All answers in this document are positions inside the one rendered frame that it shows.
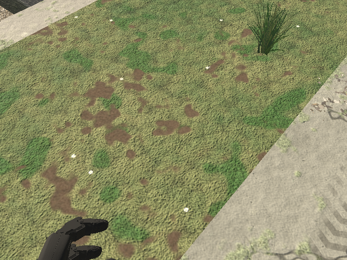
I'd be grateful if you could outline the left robot hand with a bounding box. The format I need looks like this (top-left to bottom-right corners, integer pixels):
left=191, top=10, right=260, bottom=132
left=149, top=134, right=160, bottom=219
left=38, top=217, right=116, bottom=260

